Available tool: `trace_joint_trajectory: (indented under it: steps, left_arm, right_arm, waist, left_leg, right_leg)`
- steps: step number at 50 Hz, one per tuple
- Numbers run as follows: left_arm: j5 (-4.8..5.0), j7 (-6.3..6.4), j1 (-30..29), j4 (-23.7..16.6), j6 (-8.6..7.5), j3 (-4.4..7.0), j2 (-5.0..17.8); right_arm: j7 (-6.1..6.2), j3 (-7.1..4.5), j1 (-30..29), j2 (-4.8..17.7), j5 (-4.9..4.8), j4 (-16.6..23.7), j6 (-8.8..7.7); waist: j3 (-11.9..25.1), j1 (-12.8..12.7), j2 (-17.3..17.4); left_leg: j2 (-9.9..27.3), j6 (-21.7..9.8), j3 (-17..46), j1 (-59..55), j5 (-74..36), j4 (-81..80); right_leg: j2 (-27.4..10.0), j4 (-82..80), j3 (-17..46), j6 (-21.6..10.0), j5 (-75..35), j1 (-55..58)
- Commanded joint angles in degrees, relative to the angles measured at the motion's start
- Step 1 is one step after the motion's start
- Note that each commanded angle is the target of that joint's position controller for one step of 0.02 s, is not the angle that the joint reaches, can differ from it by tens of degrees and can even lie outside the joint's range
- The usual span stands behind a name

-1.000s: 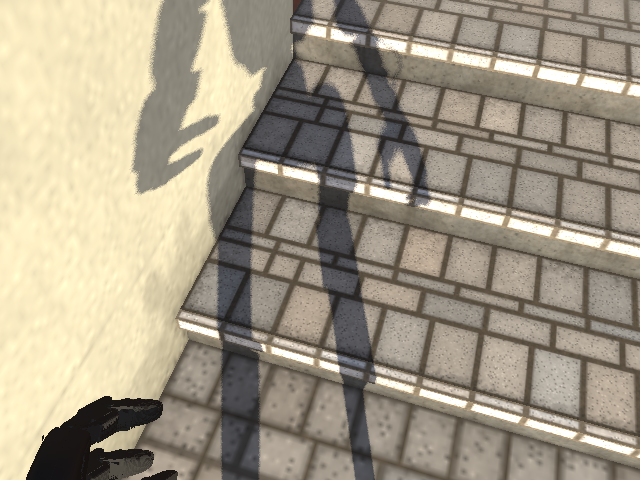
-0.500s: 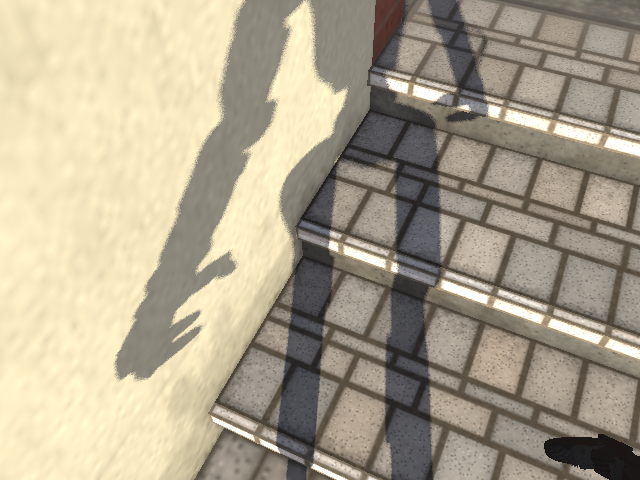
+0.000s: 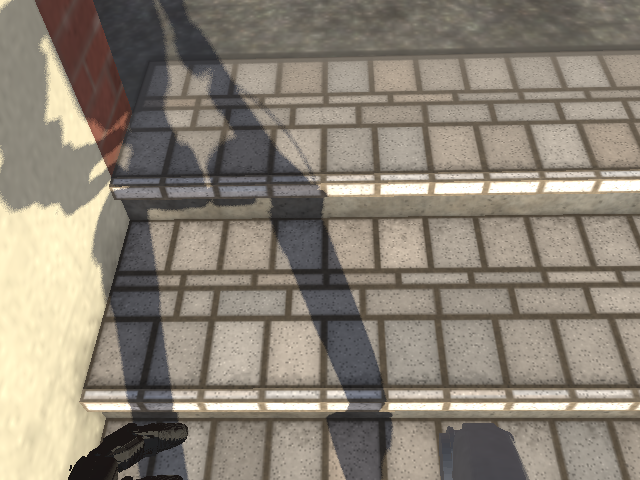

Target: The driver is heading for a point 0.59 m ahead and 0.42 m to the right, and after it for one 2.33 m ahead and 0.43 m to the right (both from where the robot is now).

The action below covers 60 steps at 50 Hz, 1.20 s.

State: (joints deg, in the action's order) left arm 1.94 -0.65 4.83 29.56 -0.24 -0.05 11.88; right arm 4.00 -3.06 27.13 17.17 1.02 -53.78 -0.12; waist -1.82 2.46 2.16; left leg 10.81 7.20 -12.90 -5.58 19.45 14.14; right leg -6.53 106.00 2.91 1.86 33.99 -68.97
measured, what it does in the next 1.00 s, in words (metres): climbs, turning right: right foot 0.13 m higher, then left foot 0.13 m higher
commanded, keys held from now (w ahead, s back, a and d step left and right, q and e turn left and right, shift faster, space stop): w+e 0.78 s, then q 0.22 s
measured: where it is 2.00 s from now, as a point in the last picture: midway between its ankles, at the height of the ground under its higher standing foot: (501, 321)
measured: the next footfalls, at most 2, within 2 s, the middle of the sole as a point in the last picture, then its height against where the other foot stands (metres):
right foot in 0.10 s outside the picture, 0.13 m higher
left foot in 0.66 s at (421, 311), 0.13 m higher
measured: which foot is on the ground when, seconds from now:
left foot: down 0.00-0.10, up 0.12-0.64, down 0.66-1.00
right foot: up 0.00-0.08, down 0.10-0.68, up 0.70-1.00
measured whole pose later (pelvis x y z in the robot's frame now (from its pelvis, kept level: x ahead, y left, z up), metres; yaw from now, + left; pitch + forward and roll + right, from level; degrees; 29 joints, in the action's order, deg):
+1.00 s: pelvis +0.57 -0.24 +0.26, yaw -32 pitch +0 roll +2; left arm -0.3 -1.0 4.1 34.8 -1.5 -2.8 9.1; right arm 1.7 -0.4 27.2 10.1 0.1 -51.0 -4.0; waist -0.7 3.8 -0.8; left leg 0.8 -2.3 -10.0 14.1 12.3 26.3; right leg -3.3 61.9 3.3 -0.1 6.2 -43.6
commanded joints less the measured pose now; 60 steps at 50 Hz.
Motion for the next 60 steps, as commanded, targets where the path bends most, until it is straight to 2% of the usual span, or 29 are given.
trace_joint_trajectory:
  steps: [1,3,4,5,6,7,8,9,11,14,18,22,24,27,29,32,33,34,35,37,38,42,48,51,55,56,57,58,60]
  left_arm:
    - [-0.89,-2.31,-5.44,-8.78,-0.70,-1.41,1.13]
    - [-2.23,-1.55,11.90,-4.08,-1.68,3.52,8.66]
    - [-1.72,-1.45,24.74,1.11,-1.93,6.09,13.86]
    - [-1.54,-0.99,25.74,3.87,-1.14,7.71,19.85]
    - [-2.97,0.66,17.03,2.30,-0.47,8.57,28.19]
    - [-3.58,0.17,14.97,-0.87,-1.39,5.94,20.99]
    - [-1.89,-1.23,19.51,3.24,-1.89,5.30,17.18]
    - [0.28,-2.07,19.65,7.05,-2.61,5.17,15.82]
    - [-2.15,-2.50,12.25,8.26,-4.22,3.47,9.97]
    - [-0.93,-0.83,12.49,11.27,-4.56,2.63,5.60]
    - [-0.82,1.11,12.43,10.52,-4.34,2.54,6.12]
    - [-1.38,1.56,26.03,14.73,-1.48,1.23,5.09]
    - [-0.71,1.55,28.16,16.69,0.13,0.66,4.50]
    - [-0.30,3.20,26.82,17.04,1.07,1.28,5.40]
    - [-0.16,3.44,22.61,16.69,-0.09,1.77,6.69]
    - [-1.99,3.48,19.06,15.76,-0.91,3.85,14.09]
    - [-2.27,3.32,13.53,13.81,-1.72,4.20,14.48]
    - [-1.43,2.32,17.56,11.07,-2.77,2.86,5.26]
    - [-3.21,0.28,17.51,11.21,-3.18,2.31,6.10]
    - [-1.65,-1.43,9.53,7.24,-2.21,2.72,7.44]
    - [-2.10,-1.80,7.79,5.54,-1.50,1.66,4.44]
    - [-0.71,-1.08,13.65,8.00,-0.20,-1.12,-3.05]
    - [-3.11,-0.33,3.11,3.70,-1.42,-2.37,0.21]
    - [-1.52,0.21,-1.31,2.41,-2.30,-0.97,2.11]
    - [-2.32,1.90,8.89,7.46,-2.06,2.48,6.35]
    - [-2.67,2.64,13.32,8.17,-2.13,4.10,9.28]
    - [-4.33,3.56,16.01,7.15,-1.36,4.81,13.06]
    - [-5.13,3.37,13.97,4.80,-1.18,4.26,11.61]
    - [-3.83,1.96,4.12,3.33,-1.49,2.75,5.29]
  right_arm:
    - [0.31,-3.55,-7.46,14.45,-0.65,5.54,-1.09]
    - [-1.04,-4.80,-10.82,21.65,-0.62,5.60,-1.87]
    - [-2.05,-4.35,-11.45,19.64,-2.15,6.96,-2.53]
    - [-1.86,-2.67,-11.32,11.77,-3.41,8.73,-2.97]
    - [-3.24,-0.39,-3.72,3.05,-1.10,13.49,-3.86]
    - [-4.90,-1.38,-0.33,6.77,-1.04,9.75,-5.48]
    - [-5.04,-1.71,-4.30,5.50,-2.93,11.19,-4.96]
    - [-3.61,-1.02,-11.32,2.71,-2.25,12.82,-4.68]
    - [-3.13,0.56,-16.58,1.22,-0.49,16.79,-4.90]
    - [-4.95,2.33,-17.12,-1.20,-0.23,19.45,-5.16]
    - [-4.68,2.84,-24.04,0.97,1.87,21.51,-5.61]
    - [-5.77,5.09,-25.11,-5.81,-1.11,23.35,-5.37]
    - [-6.41,7.27,-33.28,-9.69,0.22,28.25,-6.25]
    - [-6.38,8.29,-43.96,-8.39,1.78,35.11,-7.38]
    - [-5.96,7.20,-42.45,-7.19,1.25,35.88,-7.80]
    - [-4.66,1.30,-18.97,4.47,-0.19,29.87,-7.18]
    - [-4.22,-0.13,-6.30,7.51,-0.29,26.58,-6.49]
    - [-3.57,-1.14,0.25,10.89,3.57,22.84,-6.45]
    - [-2.01,-0.48,-1.83,7.77,4.48,23.83,-5.94]
    - [0.00,1.17,-8.51,0.08,0.56,21.07,-4.62]
    - [0.07,1.66,-8.66,-2.23,0.56,17.42,-4.67]
    - [-2.16,3.07,-9.45,-7.86,1.04,9.88,-5.95]
    - [-1.83,1.17,-9.07,0.96,-1.62,9.68,-5.06]
    - [-1.75,-1.20,-6.44,7.44,-1.55,9.49,-5.21]
    - [-1.84,-0.84,-6.20,2.38,-2.01,10.40,-2.53]
    - [-2.18,-0.61,-6.52,0.62,-2.13,10.97,-2.41]
    - [-2.79,0.92,-4.40,-5.28,-0.90,12.33,-2.37]
    - [-2.91,0.97,2.20,-4.79,-1.45,11.43,-1.84]
    - [-2.54,-1.28,-2.84,0.21,-2.41,11.84,0.85]
  waist:
    - [-2.58,-5.84,3.04]
    - [9.78,-16.20,10.53]
    - [17.82,-21.03,10.37]
    - [14.41,-17.56,-0.60]
    - [24.52,-3.66,-35.10]
    - [32.67,-4.49,-23.74]
    - [27.39,-5.38,-17.95]
    - [13.73,-5.38,-12.42]
    - [4.83,-2.08,-11.67]
    - [2.95,1.08,-8.46]
    - [3.03,-0.87,-2.29]
    - [0.49,-4.29,-4.57]
    - [-3.90,-5.76,-3.23]
    - [-4.40,-7.57,-3.96]
    - [-0.19,-3.69,-12.79]
    - [15.65,8.42,-19.17]
    - [21.62,13.50,-15.03]
    - [34.05,7.82,16.04]
    - [37.40,7.12,26.69]
    - [12.21,2.91,8.26]
    - [4.48,-0.28,0.59]
    - [-3.17,-6.04,-2.06]
    - [1.96,-4.56,-3.53]
    - [4.00,-1.65,2.69]
    - [5.51,-3.74,4.76]
    - [8.10,-5.64,1.38]
    - [12.18,-4.88,-14.16]
    - [19.19,-3.39,-14.68]
    - [11.52,-1.52,-7.62]
  left_leg:
    - [6.71,-13.68,-1.71,27.62,-10.40,-16.47]
    - [5.36,-14.56,-5.27,19.68,-80.67,3.57]
    - [4.62,-12.10,-2.13,15.48,-88.36,18.04]
    - [1.20,-6.15,4.26,19.88,-38.43,38.37]
    - [-11.59,-4.04,12.49,35.41,4.58,63.92]
    - [-9.90,-5.73,24.89,34.23,4.55,75.62]
    - [-10.50,-7.67,21.06,39.93,0.79,77.85]
    - [-10.42,-9.00,18.25,43.98,0.84,82.78]
    - [-8.10,-12.57,19.60,46.49,-1.89,89.63]
    - [-6.87,-14.52,20.16,53.31,-6.88,85.55]
    - [-7.13,-10.60,13.56,54.49,-17.26,65.29]
    - [-8.23,-8.14,13.14,84.37,-1.00,93.71]
    - [-8.60,-7.55,9.88,90.14,-0.53,91.03]
    - [-8.31,-6.83,3.29,72.22,-7.74,65.92]
    - [-10.14,-9.35,1.15,47.81,-9.31,51.46]
    - [-16.43,-11.87,4.81,23.51,-4.17,38.98]
    - [-10.46,-14.41,15.99,8.73,-3.25,33.80]
    - [5.79,-23.09,46.38,-11.88,9.19,20.13]
    - [12.96,-26.30,71.52,-10.47,13.66,4.24]
    - [11.52,-23.42,56.26,11.79,24.13,3.96]
    - [11.02,-21.64,47.18,23.44,23.17,4.69]
    - [4.45,-18.55,23.42,38.61,4.47,4.03]
    - [-3.31,-19.23,10.31,34.49,-13.49,-2.65]
    - [1.93,-19.86,15.98,19.83,-23.45,-3.47]
    - [-1.37,-14.56,16.76,16.29,-21.80,10.76]
    - [-5.94,-11.32,13.63,24.73,-12.64,21.42]
    - [-11.80,-6.53,9.91,41.18,15.30,42.17]
    - [-11.79,-5.16,17.53,42.47,19.09,55.88]
    - [-8.62,-3.45,17.62,48.20,13.76,68.41]
  right_leg:
    - [-0.31,-28.76,-9.12,-2.77,-14.65,30.79]
    - [10.46,-28.97,-14.82,-7.36,-13.15,52.82]
    - [13.84,-38.76,-11.79,-9.08,-21.78,64.61]
    - [12.84,-57.56,3.91,-9.97,-29.21,67.97]
    - [-2.59,-76.93,43.25,-18.37,-24.27,71.99]
    - [-6.02,-81.72,47.25,-16.17,-25.76,73.35]
    - [-5.29,-85.88,47.57,-14.97,0.92,67.56]
    - [-2.78,-87.80,46.04,-13.59,10.02,58.26]
    - [-0.12,-82.98,38.42,-11.77,3.95,43.28]
    - [2.84,-83.54,26.60,-9.91,-7.50,44.32]
    - [4.46,-90.82,18.15,-12.46,-29.57,49.69]
    - [-0.95,-87.47,24.13,-15.37,-21.89,69.10]
    - [1.11,-87.88,24.18,-12.68,-18.14,65.93]
    - [1.12,-101.23,23.29,-14.28,-26.98,54.07]
    - [1.46,-103.83,18.51,-14.56,-49.15,49.28]
    - [-0.05,-81.31,16.15,-10.71,-105.98,66.47]
    - [1.58,-66.45,18.09,-9.46,-100.18,61.47]
    - [12.98,-43.24,17.39,-7.63,-56.93,42.16]
    - [17.32,-25.34,19.22,-5.62,-20.22,36.95]
    - [12.67,-10.27,10.28,-3.85,-18.14,26.11]
    - [9.95,-6.62,6.47,-5.67,-17.70,25.30]
    - [7.33,-1.02,5.64,-9.13,-20.36,26.46]
    - [4.59,-49.47,-5.63,-0.97,-29.24,39.14]
    - [5.26,-63.14,-2.29,0.86,-27.98,42.75]
    - [7.09,-82.63,-1.74,-0.86,-38.25,55.28]
    - [2.35,-82.27,1.49,-2.25,-47.20,67.01]
    - [-13.66,-79.50,15.57,-9.01,-70.99,78.62]
    - [-20.56,-82.17,23.31,-17.08,-59.70,73.45]
    - [-14.83,-87.60,19.58,-17.48,-28.73,63.77]
Over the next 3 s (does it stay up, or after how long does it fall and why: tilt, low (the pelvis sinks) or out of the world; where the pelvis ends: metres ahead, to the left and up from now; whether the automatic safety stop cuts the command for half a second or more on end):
stays up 0.65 -0.29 0.26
